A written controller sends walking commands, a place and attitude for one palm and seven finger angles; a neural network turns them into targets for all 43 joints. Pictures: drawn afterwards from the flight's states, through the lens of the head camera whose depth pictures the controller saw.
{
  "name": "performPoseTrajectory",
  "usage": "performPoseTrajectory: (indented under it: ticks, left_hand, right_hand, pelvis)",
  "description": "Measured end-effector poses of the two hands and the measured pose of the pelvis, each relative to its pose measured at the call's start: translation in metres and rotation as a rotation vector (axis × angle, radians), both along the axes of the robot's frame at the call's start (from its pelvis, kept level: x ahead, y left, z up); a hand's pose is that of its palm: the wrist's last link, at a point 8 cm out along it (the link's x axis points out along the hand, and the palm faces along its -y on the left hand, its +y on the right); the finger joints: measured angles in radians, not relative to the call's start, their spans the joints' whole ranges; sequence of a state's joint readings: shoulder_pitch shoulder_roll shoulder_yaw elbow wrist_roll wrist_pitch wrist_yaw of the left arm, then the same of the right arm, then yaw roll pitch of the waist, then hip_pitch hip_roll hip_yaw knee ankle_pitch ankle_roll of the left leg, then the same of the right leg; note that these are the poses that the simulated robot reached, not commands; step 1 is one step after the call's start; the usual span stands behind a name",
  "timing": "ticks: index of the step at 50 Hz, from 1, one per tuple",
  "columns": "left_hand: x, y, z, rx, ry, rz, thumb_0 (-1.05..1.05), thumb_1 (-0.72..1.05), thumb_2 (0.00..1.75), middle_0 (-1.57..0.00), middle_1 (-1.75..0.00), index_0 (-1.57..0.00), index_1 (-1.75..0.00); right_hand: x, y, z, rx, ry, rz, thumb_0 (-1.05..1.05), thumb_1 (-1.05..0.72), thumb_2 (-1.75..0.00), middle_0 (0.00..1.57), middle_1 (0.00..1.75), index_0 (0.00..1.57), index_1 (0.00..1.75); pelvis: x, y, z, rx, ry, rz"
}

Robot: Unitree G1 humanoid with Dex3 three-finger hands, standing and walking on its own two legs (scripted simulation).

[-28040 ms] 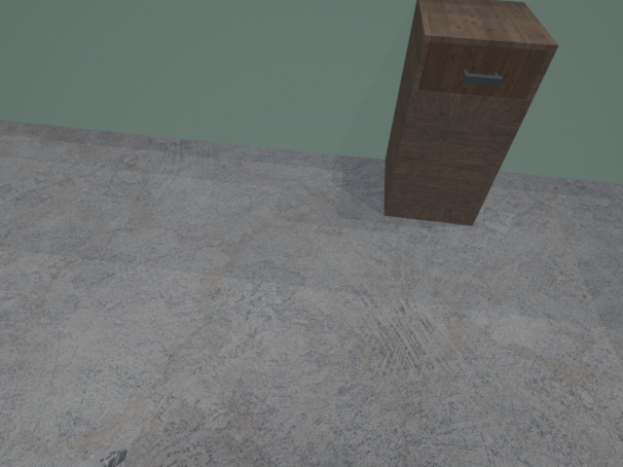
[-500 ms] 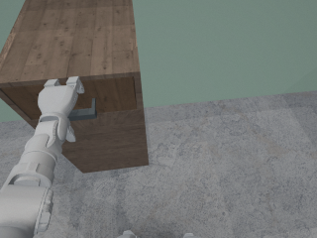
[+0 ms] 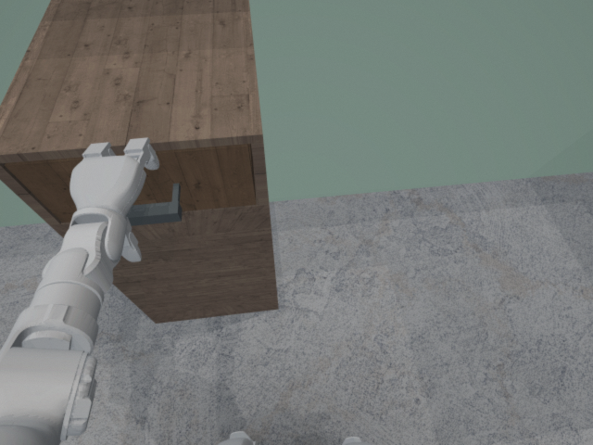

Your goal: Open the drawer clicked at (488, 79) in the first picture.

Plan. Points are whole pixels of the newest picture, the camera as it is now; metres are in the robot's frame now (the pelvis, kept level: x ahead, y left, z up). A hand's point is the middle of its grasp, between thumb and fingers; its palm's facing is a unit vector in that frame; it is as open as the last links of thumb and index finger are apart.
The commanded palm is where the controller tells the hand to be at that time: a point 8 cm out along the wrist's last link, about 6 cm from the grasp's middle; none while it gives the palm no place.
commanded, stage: lower the fingers behind the handle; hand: left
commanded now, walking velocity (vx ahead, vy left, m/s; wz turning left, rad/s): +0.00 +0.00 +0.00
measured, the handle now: (145, 203) +0.49 +0.25 -0.03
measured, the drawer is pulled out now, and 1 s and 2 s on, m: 0.00 0.00 0.00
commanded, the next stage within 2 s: close the thumb around the handle in 1.62 s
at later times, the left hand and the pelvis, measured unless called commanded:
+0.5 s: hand (119, 225) +0.44 +0.27 -0.01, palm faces -0.03 -0.05 -1.00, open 13.8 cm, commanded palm +0.42 +0.26 +0.05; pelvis +0.00 +0.00 -0.01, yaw +0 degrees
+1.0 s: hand (118, 231) +0.44 +0.28 -0.03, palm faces -0.09 -0.03 -1.00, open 13.8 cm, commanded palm +0.43 +0.25 +0.01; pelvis -0.01 +0.01 -0.02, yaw +0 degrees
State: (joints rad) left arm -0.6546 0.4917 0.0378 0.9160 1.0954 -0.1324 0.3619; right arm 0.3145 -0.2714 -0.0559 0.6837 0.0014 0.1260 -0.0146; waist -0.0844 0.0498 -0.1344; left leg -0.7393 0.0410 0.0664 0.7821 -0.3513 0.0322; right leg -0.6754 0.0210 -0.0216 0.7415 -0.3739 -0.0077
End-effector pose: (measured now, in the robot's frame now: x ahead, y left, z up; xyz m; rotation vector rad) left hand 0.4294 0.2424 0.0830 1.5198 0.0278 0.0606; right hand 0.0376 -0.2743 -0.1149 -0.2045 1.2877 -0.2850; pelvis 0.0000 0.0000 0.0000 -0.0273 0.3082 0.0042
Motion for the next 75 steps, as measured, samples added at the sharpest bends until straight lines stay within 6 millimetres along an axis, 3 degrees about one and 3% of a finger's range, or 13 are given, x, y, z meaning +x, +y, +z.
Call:
performPoseTrajectory:
  ticks: [6, 10, 19, 26, 33, 47, 54, 63, 75]
  left_hand:
    - [-0.009, 0.024, -0.007, 0.036, 0.082, 0.145, 0.0, -0.49, 0.31, -0.35, -1.23, -0.32, -1.21]
    - [-0.015, 0.034, -0.011, 0.028, 0.149, 0.15, 0.0, -0.49, 0.31, -0.34, -1.22, -0.32, -1.21]
    - [-0.015, 0.017, -0.023, -0.028, 0.116, -0.014, 0.0, -0.49, 0.31, -0.32, -1.2, -0.32, -1.2]
    - [-0.011, 0.026, -0.039, 0.008, 0.052, 0.042, 0.0, -0.49, 0.31, -0.32, -1.2, -0.32, -1.2]
    - [-0.009, 0.029, -0.048, 0.019, 0.095, 0.098, 0.0, -0.49, 0.31, -0.32, -1.2, -0.32, -1.2]
    - [-0.005, 0.032, -0.05, 0.024, 0.102, 0.065, 0.0, -0.49, 0.31, -0.32, -1.25, -0.32, -1.2]
    - [-0.008, 0.033, -0.071, 0.022, 0.128, 0.07, 0.0, -0.49, 0.31, -0.29, -1.23, -0.31, -1.2]
    - [-0.009, 0.033, -0.083, 0.015, 0.096, 0.066, 0.0, -0.49, 0.31, -0.29, -1.22, -0.32, -1.2]
    - [-0.009, 0.03, -0.081, 0.015, 0.113, 0.098, 0.0, -0.49, 0.31, -0.29, -1.18, -0.31, -1.2]
  right_hand:
    - [-0.006, 0.006, -0.004, 0.037, 0.02, -0.019, 0.01, -0.91, -0.9, 0.2, 0.3, 0.2, 0.3]
    - [-0.007, 0.007, -0.001, 0.029, 0.024, -0.02, 0.01, -0.91, -0.9, 0.2, 0.3, 0.2, 0.3]
    - [-0.009, -0.002, 0.001, -0.024, 0.04, -0.007, 0.01, -0.91, -0.9, 0.2, 0.3, 0.2, 0.3]
    - [-0.013, 0.0, -0.009, -0.019, 0.056, 0.004, 0.0, -0.91, -0.9, 0.2, 0.3, 0.2, 0.3]
    - [-0.021, 0.012, -0.015, 0.009, 0.077, -0.007, 0.0, -0.91, -0.9, 0.2, 0.3, 0.2, 0.3]
    - [-0.038, 0.017, -0.019, 0.001, 0.113, -0.011, 0.0, -0.91, -0.9, 0.2, 0.3, 0.2, 0.3]
    - [-0.038, 0.014, -0.023, -0.011, 0.116, -0.003, 0.0, -0.91, -0.9, 0.2, 0.3, 0.2, 0.3]
    - [-0.034, 0.014, -0.031, -0.019, 0.116, 0.011, 0.0, -0.91, -0.9, 0.2, 0.3, 0.2, 0.3]
    - [-0.03, 0.021, -0.031, 0.003, 0.098, 0.006, 0.0, -0.91, -0.9, 0.2, 0.3, 0.2, 0.3]
  pelvis:
    - [0.002, -0.001, 0.003, 0.003, -0.008, -0.004]
    - [0.003, -0.003, 0.005, 0.0, -0.017, 0.004]
    - [0.001, 0.0, -0.002, -0.009, 0.005, 0.014]
    - [-0.005, 0.004, -0.013, -0.013, 0.05, 0.008]
    - [-0.006, 0.007, -0.014, -0.017, 0.054, 0.008]
    - [-0.008, 0.01, -0.021, -0.022, 0.072, 0.008]
    - [-0.012, 0.011, -0.027, -0.026, 0.096, 0.009]
    - [-0.014, 0.011, -0.035, -0.034, 0.114, 0.011]
    - [-0.012, 0.011, -0.032, -0.034, 0.103, 0.009]
